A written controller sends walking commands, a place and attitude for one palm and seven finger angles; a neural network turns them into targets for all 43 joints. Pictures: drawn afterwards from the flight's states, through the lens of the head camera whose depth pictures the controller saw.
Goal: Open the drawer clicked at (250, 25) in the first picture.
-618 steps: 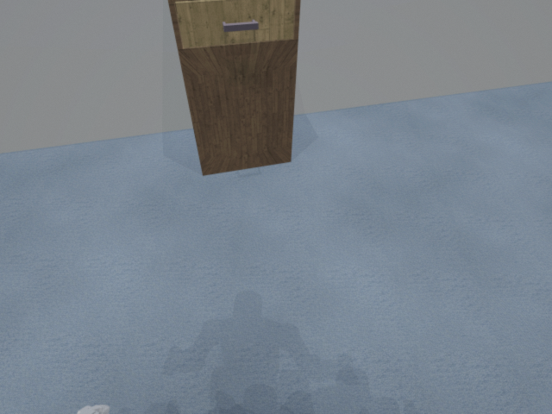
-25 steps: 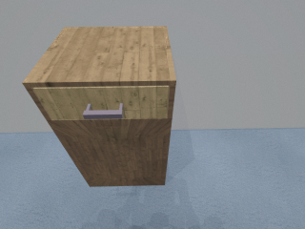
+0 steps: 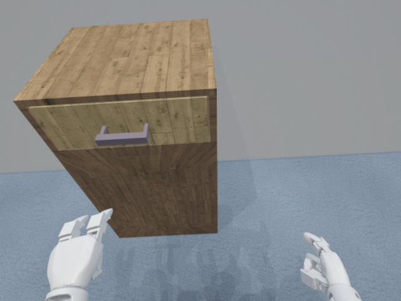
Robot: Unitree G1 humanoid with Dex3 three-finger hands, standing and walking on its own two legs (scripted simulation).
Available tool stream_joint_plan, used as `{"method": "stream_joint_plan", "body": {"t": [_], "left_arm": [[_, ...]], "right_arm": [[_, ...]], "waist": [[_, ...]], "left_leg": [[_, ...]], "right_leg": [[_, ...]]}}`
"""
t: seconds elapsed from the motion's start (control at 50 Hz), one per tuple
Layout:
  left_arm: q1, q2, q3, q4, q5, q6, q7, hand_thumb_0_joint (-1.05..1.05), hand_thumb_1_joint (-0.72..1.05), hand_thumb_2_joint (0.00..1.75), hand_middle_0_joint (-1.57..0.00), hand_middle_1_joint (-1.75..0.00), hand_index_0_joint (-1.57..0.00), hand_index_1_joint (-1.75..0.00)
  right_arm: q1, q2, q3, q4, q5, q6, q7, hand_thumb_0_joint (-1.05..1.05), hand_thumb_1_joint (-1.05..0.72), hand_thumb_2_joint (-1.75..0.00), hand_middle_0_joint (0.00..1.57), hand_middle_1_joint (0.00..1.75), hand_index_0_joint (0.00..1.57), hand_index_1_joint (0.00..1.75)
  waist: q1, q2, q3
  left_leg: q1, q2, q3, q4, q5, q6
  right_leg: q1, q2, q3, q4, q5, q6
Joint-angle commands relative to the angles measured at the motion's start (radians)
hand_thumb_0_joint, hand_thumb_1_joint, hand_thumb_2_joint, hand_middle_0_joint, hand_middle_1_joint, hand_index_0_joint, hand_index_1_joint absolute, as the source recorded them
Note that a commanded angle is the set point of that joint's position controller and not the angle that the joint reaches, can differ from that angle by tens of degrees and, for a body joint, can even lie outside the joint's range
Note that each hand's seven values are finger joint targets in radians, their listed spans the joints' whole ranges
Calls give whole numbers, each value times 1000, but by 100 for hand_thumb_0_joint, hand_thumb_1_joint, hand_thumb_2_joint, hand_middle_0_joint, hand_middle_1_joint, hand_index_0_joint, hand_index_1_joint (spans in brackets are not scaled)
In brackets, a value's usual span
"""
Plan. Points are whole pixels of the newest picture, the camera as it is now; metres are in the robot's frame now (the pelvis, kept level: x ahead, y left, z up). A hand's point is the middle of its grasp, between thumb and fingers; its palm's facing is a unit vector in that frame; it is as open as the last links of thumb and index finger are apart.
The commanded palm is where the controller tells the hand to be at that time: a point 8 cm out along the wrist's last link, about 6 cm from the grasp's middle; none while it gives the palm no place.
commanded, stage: raise the hand with hooked fingers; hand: left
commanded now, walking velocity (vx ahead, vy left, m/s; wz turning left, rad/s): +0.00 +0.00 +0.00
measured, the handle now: (123, 133) +0.51 +0.26 +0.03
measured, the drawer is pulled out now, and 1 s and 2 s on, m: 0.00 0.00 0.00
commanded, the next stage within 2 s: move the hooked fingers above the handle in 1.58 s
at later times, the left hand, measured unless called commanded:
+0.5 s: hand (88, 239) +0.22 +0.23 +0.04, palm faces -0.01 -0.08 -1.00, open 10.9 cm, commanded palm +0.20 +0.24 +0.09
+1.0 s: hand (66, 187) +0.28 +0.27 +0.11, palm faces +0.11 -0.07 -0.99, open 13.6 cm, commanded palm +0.26 +0.27 +0.17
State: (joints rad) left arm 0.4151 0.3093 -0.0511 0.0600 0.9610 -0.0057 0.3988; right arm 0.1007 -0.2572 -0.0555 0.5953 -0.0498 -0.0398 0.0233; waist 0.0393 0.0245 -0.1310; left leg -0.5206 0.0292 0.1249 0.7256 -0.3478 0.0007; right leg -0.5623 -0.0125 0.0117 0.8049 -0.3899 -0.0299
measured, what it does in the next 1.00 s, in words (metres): stands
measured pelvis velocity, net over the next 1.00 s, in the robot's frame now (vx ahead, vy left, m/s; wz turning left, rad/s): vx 0.01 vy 0.02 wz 0.05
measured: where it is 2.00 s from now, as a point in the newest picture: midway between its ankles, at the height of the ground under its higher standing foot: outside the picture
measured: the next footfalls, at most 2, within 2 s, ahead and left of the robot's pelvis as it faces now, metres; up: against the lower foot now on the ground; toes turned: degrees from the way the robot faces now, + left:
none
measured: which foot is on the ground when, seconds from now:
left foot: down 0.00-1.00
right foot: down 0.00-1.00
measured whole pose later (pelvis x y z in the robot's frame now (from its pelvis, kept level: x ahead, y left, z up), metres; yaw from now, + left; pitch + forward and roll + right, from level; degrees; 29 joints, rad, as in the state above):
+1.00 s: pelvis +0.01 +0.02 +0.02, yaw +3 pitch +1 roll +1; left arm -0.01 0.44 -0.08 0.00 0.95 0.12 0.13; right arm 0.08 -0.23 0.00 0.61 0.01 0.10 -0.02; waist 0.08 0.07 -0.03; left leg -0.26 -0.01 0.05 0.52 -0.27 0.02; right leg -0.26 -0.03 -0.04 0.56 -0.31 0.00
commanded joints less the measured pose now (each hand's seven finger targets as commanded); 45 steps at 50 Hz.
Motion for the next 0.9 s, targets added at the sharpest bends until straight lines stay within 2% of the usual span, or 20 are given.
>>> {"method": "stream_joint_plan", "body": {"t": [0.0, 0.02, 0.04, 0.08, 0.12, 0.16, 0.2, 0.22, 0.3, 0.32, 0.34, 0.36, 0.42, 0.44, 0.5, 0.54, 0.6, 0.66, 0.82, 0.88], "left_arm": [[58, 186, 136, -156, 168, -60, 93, 0, 50, 73, -23, -55, -23, -55], [-36, 224, 166, -210, 173, -62, 117, 0, 48, 72, -23, -57, -23, -57], [-108, 229, 168, -270, 161, -60, 137, 0, 46, 71, -23, -58, -23, -58], [-242, 244, 170, -309, 140, -67, 160, 0, 41, 69, -24, -62, -24, -62], [-334, 254, 160, -329, 122, -67, 163, 0, 36, 67, -24, -64, -24, -64], [-325, 241, 131, -283, 103, -47, 142, 0, 32, 65, -24, -68, -24, -68], [-324, 234, 105, -238, 81, -7, 99, 0, 27, 63, -25, -70, -25, -70], [-317, 232, 103, -223, 65, 16, 71, 0, 25, 62, -25, -72, -25, -72], [-244, 253, 101, -195, 31, 60, -45, 0, 15, 58, -25, -78, -25, -78], [-200, 263, 124, -186, 24, 61, -68, 0, 13, 57, -25, -80, -25, -80], [-187, 271, 132, -185, 16, 54, -85, 0, 11, 56, -26, -81, -26, -81], [-176, 281, 147, -195, 12, 42, -98, 0, 8, 55, -26, -82, -26, -82], [-190, 297, 186, -219, 10, -3, -102, 0, 1, 52, -26, -87, -26, -87], [-202, 286, 178, -229, 8, -15, -95, 0, -1, 51, -27, -88, -27, -88], [-258, 297, 201, -256, 11, -44, -60, 0, -8, 48, -27, -93, -27, -93], [-313, 297, 198, -270, 11, -44, -38, 0, -13, 46, -27, -96, -27, -96], [-367, 286, 168, -280, 11, -23, -31, 0, -20, 43, -28, -100, -28, -100], [-417, 290, 146, -264, 0, 17, -60, 0, -27, 40, -28, -105, -28, -105], [-543, 325, 129, -279, 0, 90, -176, 0, -45, 32, -30, -117, -30, -117], [-613, 318, 104, -260, -4, 111, -216, 0, -50, 30, -30, -120, -30, -120]], "right_arm": [[-112, -76, -17, -215, -15, 37, 18, 0, -90, -90, 20, 30, 20, 30], [-104, -75, -24, -209, -20, 47, 12, 0, -90, -90, 20, 30, 20, 30], [-101, -72, -26, -224, -22, 54, 4, 0, -90, -90, 20, 30, 20, 30], [-100, -63, -24, -216, -20, 53, -12, 0, -90, -90, 20, 30, 20, 30], [-102, -60, -18, -202, -22, 49, -24, 0, -90, -90, 20, 30, 20, 30], [-112, -62, -11, -193, -17, 45, -32, 0, -90, -90, 20, 30, 20, 30], [-124, -58, 0, -184, -8, 50, -41, 0, -90, -90, 20, 30, 20, 30], [-132, -58, 6, -185, -4, 51, -46, 0, -90, -90, 20, 30, 20, 30], [-134, -58, 23, -169, 6, 58, -61, 0, -90, -90, 20, 30, 20, 30], [-137, -61, 26, -168, 7, 58, -62, 0, -90, -90, 20, 30, 20, 30], [-132, -59, 31, -162, 7, 60, -62, 0, -90, -90, 20, 30, 20, 30], [-129, -61, 31, -162, 7, 60, -63, 0, -90, -90, 20, 30, 20, 30], [-121, -61, 24, -157, 5, 54, -60, 0, -90, -90, 20, 30, 20, 30], [-118, -60, 21, -157, 7, 52, -59, 0, -90, -90, 20, 30, 20, 30], [-104, -64, 6, -147, 9, 43, -56, 0, -90, -90, 20, 30, 20, 30], [-100, -68, -4, -141, 11, 40, -54, 0, -90, -90, 20, 30, 20, 30], [-97, -74, -14, -132, 18, 42, -50, 0, -90, -90, 20, 30, 20, 30], [-111, -80, -13, -128, 31, 49, -54, 0, -90, -90, 20, 30, 20, 30], [-131, -84, 7, -134, 47, 78, -54, 0, -90, -90, 20, 30, 20, 30], [-128, -81, 19, -131, 52, 94, -50, 0, -90, -90, 20, 30, 20, 30]], "waist": [[89, -111, -100], [79, -90, -126], [61, -40, -160], [22, -1, -197], [-11, -11, -186], [-18, 26, -159], [-16, 2, -140], [-12, -27, -132], [28, -51, -121], [44, -47, -122], [46, -82, -102], [56, -82, -98], [63, -95, -88], [61, -83, -75], [56, -50, -115], [47, -49, -133], [41, -24, -158], [40, -51, -132], [52, 8, -111], [45, 12, -70]], "left_leg": [[-22, -79, -80, 7, 115, 20], [-9, -82, -85, 30, 100, 23], [23, -84, -87, 47, 93, 29], [74, -84, -94, 90, 99, 35], [80, -84, -106, 116, 81, 39], [80, -83, -100, 101, 76, 41], [61, -79, -94, 61, 84, 44], [51, -82, -95, 48, 87, 44], [65, -76, -92, -42, 151, 39], [71, -76, -93, -56, 169, 39], [65, -75, -94, -73, 178, 36], [64, -75, -96, -90, 180, 35], [82, -75, -97, -114, 193, 38], [87, -77, -95, -119, 189, 37], [122, -80, -92, -119, 207, 39], [139, -81, -90, -121, 208, 39], [183, -82, -85, -126, 243, 40], [201, -79, -84, -153, 245, 42], [309, -63, -98, -232, 340, 33], [324, -56, -104, -267, 342, 26]], "right_leg": [[9, 23, 123, -118, 95, -44], [-10, 17, 146, -120, 64, -40], [-18, 10, 157, -126, 49, -37], [-48, 3, 172, -130, 59, -33], [-70, 3, 172, -142, 34, -24], [-43, 3, 150, -157, 57, -20], [34, 4, 119, -176, 110, -7], [70, 4, 130, -193, 124, -2], [223, -7, 123, -227, 267, 11], [253, -6, 127, -232, 299, 11], [278, -13, 128, -235, 335, 18], [292, -11, 115, -232, 340, 16], [309, -9, 98, -245, 342, 16], [298, -12, 95, -250, 325, 16], [290, -11, 79, -244, 339, 12], [282, -11, 68, -247, 314, 12], [281, -7, 41, -237, 357, 8], [287, -5, 22, -254, 341, 11], [337, 16, -21, -293, 344, -2], [340, 21, -38, -312, 321, -4]]}}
